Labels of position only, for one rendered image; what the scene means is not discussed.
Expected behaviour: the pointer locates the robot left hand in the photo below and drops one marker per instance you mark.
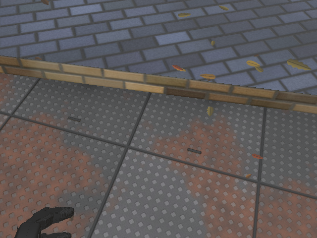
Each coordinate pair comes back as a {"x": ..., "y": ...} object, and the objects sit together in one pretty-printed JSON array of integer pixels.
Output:
[{"x": 42, "y": 219}]

